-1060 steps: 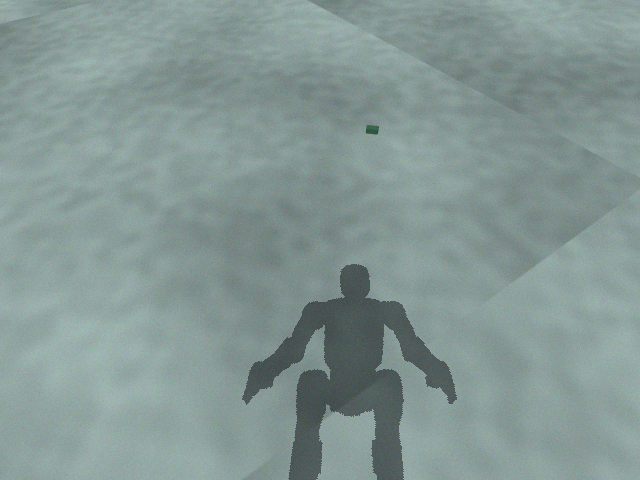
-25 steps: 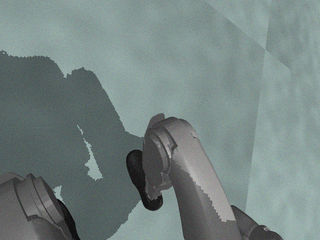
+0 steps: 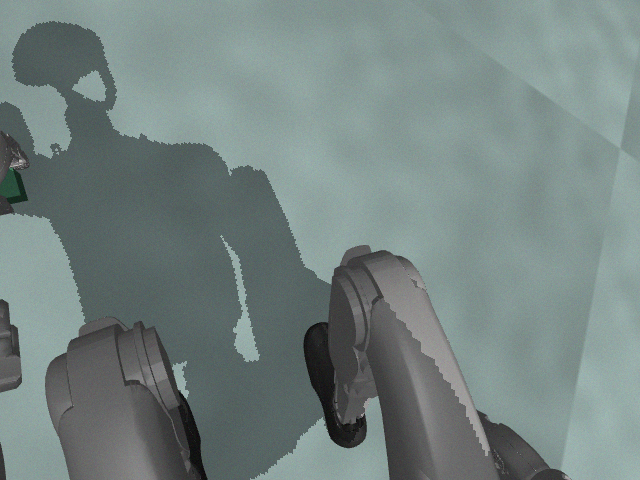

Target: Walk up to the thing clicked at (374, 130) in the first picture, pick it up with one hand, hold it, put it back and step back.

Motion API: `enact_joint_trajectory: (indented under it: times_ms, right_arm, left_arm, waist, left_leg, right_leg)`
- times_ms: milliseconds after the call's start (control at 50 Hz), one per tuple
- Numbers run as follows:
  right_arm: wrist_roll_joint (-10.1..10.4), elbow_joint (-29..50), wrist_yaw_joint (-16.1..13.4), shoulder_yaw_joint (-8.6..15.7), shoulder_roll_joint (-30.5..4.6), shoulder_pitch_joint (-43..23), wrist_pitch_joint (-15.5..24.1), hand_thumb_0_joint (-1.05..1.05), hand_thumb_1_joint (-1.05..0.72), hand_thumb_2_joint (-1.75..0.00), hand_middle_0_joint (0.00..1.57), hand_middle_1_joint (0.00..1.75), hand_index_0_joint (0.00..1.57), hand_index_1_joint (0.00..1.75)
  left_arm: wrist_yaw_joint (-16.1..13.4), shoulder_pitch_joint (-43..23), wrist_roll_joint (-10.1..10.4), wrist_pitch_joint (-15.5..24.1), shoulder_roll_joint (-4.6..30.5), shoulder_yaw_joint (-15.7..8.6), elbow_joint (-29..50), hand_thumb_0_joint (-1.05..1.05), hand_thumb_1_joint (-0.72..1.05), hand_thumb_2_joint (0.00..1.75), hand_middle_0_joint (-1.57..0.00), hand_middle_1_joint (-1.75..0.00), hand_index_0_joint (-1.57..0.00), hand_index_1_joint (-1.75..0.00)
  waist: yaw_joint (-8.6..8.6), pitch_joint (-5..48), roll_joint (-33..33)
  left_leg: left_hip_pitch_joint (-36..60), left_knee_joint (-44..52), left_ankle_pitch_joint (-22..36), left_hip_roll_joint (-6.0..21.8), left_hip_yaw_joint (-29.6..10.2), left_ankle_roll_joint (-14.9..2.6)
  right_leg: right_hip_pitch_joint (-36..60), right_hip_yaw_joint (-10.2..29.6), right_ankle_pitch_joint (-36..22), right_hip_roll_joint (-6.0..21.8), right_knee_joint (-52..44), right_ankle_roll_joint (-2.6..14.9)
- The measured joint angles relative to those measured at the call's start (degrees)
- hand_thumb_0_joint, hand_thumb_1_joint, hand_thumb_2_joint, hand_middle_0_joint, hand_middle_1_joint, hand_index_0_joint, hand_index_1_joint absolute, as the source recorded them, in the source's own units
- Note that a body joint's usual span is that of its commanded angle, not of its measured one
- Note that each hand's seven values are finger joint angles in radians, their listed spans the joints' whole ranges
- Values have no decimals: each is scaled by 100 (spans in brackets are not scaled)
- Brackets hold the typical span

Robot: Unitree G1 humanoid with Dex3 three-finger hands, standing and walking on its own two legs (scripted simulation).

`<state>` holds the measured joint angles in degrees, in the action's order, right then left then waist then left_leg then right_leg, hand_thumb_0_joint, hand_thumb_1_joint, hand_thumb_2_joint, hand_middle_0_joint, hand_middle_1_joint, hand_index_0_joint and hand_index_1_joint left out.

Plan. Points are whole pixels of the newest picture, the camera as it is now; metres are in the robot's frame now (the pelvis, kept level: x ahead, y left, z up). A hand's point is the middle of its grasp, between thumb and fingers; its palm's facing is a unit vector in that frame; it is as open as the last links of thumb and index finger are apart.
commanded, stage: settle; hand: left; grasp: from above
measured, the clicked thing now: out of the picture +0.49 +0.32 -0.22
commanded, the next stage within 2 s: lift in 0.26 s
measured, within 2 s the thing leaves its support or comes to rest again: neither
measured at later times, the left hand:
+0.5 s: hand out of the picture +0.47 +0.31 -0.12, palm faces -0.44 -0.06 -0.90, open 6.5 cm
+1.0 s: hand out of the picture +0.39 +0.32 +0.01, palm faces -0.44 -0.09 -0.89, open 6.5 cm
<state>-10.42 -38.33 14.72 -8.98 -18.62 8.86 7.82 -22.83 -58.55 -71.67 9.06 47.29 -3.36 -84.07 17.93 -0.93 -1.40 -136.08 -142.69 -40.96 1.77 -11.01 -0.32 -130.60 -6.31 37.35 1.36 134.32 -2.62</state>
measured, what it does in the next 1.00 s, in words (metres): rises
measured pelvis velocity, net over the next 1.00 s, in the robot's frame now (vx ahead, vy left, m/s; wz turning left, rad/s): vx -0.02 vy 0.00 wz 0.11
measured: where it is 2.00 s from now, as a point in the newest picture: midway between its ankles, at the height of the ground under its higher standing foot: (267, 441)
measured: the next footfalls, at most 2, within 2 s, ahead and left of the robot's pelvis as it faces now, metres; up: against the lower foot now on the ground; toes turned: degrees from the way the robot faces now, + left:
none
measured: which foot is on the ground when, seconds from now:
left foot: down 0.00-1.00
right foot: down 0.00-1.00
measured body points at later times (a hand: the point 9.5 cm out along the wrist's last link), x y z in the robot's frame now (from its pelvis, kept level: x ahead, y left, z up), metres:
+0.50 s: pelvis -0.01 +0.00 +0.02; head +0.22 +0.08 +0.40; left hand +0.48 +0.31 -0.07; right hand +0.04 -0.28 -0.07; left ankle +0.06 +0.13 -0.28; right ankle +0.11 -0.13 -0.28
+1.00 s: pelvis -0.02 +0.00 +0.11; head +0.18 +0.06 +0.52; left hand +0.41 +0.32 +0.07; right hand +0.12 -0.26 +0.00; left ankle +0.06 +0.13 -0.28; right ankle +0.11 -0.13 -0.28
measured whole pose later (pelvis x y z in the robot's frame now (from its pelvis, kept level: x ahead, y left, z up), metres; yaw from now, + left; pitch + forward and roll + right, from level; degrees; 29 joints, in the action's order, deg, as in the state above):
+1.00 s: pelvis -0.02 +0.00 +0.11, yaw +7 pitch +34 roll -6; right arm -1.0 -36.3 3.6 0.3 -16.1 9.8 -2.6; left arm -3.1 -39.9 -60.8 7.6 36.5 1.7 -51.1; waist 7.8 9.0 2.6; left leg -117.1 -120.0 -37.0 1.8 -4.3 -1.2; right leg -113.9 -2.3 35.2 2.9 115.5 -2.3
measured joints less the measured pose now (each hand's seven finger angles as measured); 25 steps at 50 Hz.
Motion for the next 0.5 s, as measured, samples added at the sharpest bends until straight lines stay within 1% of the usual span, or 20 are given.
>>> enact_joint_trajectory:
  times_ms: [60, 160, 240, 380, 460, 500]
  right_arm:
    - [74, 2, -65, 72, 24, -20, -96, 0, -92, -90, 20, 30, 20, 30]
    - [155, -8, -221, 146, 66, -6, -286, 0, -92, -90, 20, 30, 20, 30]
    - [198, -28, -356, 184, 94, 35, -409, 0, -92, -90, 20, 30, 20, 30]
    - [253, -39, -570, 246, 116, 175, -548, 0, -91, -90, 20, 30, 20, 30]
    - [302, -63, -649, 316, 145, 266, -625, 0, -91, -90, 20, 30, 20, 30]
    - [343, -77, -682, 361, 163, 311, -659, 0, -92, -90, 20, 30, 20, 30]
  left_arm:
    - [201, -45, 42, 6, -101, 61, 61, 1, 51, 0, -109, -2, -110, 0]
    - [437, -65, 50, 95, -207, 76, 160, 1, 51, 0, -110, -1, -110, 0]
    - [561, -104, 1, 169, -236, 104, 199, 1, 51, 0, -110, -1, -110, 0]
    - [675, -136, -33, 231, -227, 113, 303, 1, 51, 0, -110, -1, -110, 0]
    - [769, -42, 16, 196, -280, 120, 506, 1, 51, 0, -110, 0, -110, 0]
    - [841, 45, 92, 153, -337, 112, 673, 1, 51, 0, -110, -1, -110, 0]
  waist:
    - [-50, 45, 60]
    - [-116, 126, 130]
    - [-142, 165, 147]
    - [-158, 230, 179]
    - [-191, 279, 202]
    - [-226, 325, 227]
  left_leg:
    - [46, 92, 58, -8, 72, 2]
    - [112, 215, 131, -15, 144, 12]
    - [164, 293, 182, -19, 185, 18]
    - [178, 421, 277, -32, 234, 11]
    - [231, 523, 293, -33, 284, -2]
    - [262, 592, 298, -35, 310, -11]
  right_leg:
    - [17, 55, -24, 23, -34, 16]
    - [46, 108, -63, 45, -92, 40]
    - [76, 139, -98, 55, -134, 50]
    - [87, 169, -162, 75, -231, 72]
    - [130, 203, -162, 86, -308, 66]
    - [159, 219, -158, 94, -365, 59]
